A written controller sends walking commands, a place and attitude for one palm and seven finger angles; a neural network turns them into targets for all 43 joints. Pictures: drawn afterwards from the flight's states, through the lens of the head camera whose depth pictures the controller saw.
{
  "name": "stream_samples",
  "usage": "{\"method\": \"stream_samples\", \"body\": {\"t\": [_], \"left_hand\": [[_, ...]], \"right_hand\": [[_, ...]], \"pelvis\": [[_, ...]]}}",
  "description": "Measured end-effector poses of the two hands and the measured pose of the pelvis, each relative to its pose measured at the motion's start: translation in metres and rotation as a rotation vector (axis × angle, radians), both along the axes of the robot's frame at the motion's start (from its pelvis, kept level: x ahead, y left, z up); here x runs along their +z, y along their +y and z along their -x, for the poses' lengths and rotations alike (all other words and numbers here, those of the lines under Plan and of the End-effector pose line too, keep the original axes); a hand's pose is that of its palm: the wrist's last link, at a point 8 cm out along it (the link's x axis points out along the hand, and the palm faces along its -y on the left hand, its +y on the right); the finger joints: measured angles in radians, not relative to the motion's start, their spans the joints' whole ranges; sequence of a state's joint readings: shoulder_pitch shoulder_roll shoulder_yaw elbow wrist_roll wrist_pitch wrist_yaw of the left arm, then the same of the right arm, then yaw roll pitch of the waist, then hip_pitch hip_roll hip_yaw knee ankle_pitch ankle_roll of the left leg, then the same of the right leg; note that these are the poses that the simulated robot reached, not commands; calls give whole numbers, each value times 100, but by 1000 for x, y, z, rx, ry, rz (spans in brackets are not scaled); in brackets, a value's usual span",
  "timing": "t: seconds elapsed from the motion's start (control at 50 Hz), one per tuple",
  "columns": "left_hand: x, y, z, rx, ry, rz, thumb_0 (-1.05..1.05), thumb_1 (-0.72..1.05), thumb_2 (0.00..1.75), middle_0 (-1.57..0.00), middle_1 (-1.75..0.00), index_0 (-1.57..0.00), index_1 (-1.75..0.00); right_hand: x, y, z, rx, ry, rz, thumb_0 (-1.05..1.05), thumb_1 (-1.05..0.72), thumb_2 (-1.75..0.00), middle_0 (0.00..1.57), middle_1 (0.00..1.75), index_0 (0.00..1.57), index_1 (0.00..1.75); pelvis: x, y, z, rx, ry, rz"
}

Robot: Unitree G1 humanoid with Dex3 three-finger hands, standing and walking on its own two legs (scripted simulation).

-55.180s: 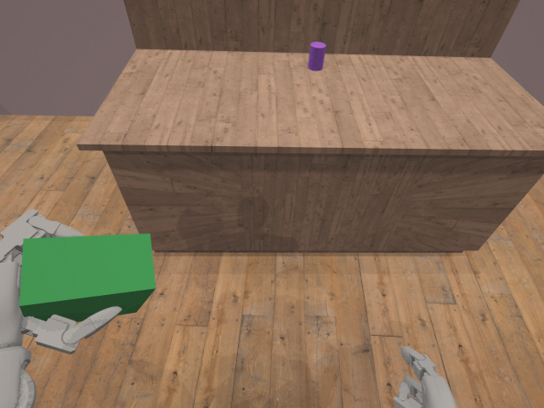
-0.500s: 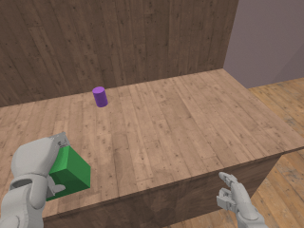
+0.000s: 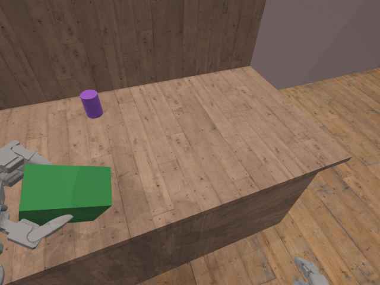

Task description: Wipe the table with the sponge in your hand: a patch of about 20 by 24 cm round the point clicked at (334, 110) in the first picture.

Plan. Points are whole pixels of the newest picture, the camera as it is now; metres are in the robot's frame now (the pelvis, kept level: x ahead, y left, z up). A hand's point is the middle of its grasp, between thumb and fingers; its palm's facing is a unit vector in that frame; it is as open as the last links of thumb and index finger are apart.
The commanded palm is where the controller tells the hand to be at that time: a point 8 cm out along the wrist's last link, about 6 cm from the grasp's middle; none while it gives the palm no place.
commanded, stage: step back with the hand held close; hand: left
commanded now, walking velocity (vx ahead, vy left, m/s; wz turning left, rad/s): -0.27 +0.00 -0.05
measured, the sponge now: (77, 196) +0.23 +0.20 +0.14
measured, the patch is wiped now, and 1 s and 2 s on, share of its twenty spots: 1.00 1.00 1.00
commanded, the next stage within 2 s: stop stepping back and stand still in 0.96 s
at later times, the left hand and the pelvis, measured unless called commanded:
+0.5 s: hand (15, 226) +0.17 +0.26 +0.16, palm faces +0.38 -0.86 -0.34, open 10.2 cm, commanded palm +0.11 +0.29 +0.19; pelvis -0.06 +0.01 +0.00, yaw -2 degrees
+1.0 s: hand out of the picture +0.03 +0.27 +0.16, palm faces +0.29 -0.91 -0.29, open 10.3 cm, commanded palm -0.03 +0.31 +0.19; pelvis -0.20 +0.04 +0.00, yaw -3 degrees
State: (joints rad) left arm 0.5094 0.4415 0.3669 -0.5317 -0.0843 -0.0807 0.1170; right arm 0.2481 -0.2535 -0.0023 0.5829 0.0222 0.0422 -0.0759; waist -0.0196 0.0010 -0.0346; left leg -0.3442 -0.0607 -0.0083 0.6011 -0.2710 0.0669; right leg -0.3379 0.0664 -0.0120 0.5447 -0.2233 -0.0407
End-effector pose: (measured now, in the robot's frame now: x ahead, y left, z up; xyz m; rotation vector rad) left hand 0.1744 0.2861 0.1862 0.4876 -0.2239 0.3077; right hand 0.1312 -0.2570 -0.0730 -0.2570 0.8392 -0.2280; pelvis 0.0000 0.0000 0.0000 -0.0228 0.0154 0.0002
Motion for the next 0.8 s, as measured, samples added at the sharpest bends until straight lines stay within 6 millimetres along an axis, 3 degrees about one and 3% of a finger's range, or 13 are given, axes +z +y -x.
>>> {"method": "stream_samples", "body": {"t": [0.14, 0.22, 0.36, 0.42, 0.48, 0.56, 0.64, 0.72, 0.8], "left_hand": [[-23, 2, 15, -12, -7, 82, -1, -53, 105, -73, -132, -73, -136], [-18, 6, 28, -41, -42, 35, -1, -54, 105, -73, -132, -74, -136], [7, 28, 49, 41, -121, -54, -1, -54, 105, -74, -132, -74, -136], [2, 30, 51, 68, -119, -11, -1, -54, 106, -73, -133, -74, -136], [-12, 19, 46, 45, -69, 57, -1, -54, 106, -73, -133, -74, -136], [-21, -8, 51, -64, -15, 90, -1, -54, 106, -73, -133, -74, -137], [-10, -22, 78, -156, -37, 33, -1, -54, 106, -73, -133, -74, -137], [2, -10, 113, -144, -110, -7, -1, -55, 106, -74, -133, -74, -136], [0, 18, 136, -66, -183, 42, -1, -55, 106, -74, -133, -74, -136]], "right_hand": [[8, 11, 11, 18, -49, 24, 2, -91, -90, 20, 30, 20, 30], [16, 22, 10, 50, -88, 45, 1, -91, -90, 20, 30, 20, 30], [17, 41, 4, 106, -125, 16, 1, -91, -90, 20, 30, 20, 30], [15, 49, 3, 125, -127, -11, 1, -91, -90, 20, 30, 20, 30], [13, 53, 7, 142, -119, -35, 1, -91, -90, 20, 30, 20, 30], [15, 52, 23, 134, -117, -62, 1, -91, -90, 20, 30, 20, 30], [21, 40, 48, 101, -139, -46, 1, -91, -90, 20, 30, 20, 30], [24, 24, 80, 39, -116, 6, 1, -91, -90, 20, 30, 20, 30], [30, 18, 111, 22, -68, 77, 1, -91, -90, 20, 30, 20, 30]], "pelvis": [[-5, 8, 20, 3, 2, 18], [-7, 14, 31, -2, 2, 19], [-4, 19, 36, 9, 25, 30], [-2, 17, 41, -19, 47, 21], [1, 14, 58, -34, 43, 30], [3, 8, 81, -37, 21, 43], [-1, 3, 100, -32, 6, 62], [-4, 5, 111, -22, -4, 62], [-3, 16, 123, -3, 18, 42]]}}
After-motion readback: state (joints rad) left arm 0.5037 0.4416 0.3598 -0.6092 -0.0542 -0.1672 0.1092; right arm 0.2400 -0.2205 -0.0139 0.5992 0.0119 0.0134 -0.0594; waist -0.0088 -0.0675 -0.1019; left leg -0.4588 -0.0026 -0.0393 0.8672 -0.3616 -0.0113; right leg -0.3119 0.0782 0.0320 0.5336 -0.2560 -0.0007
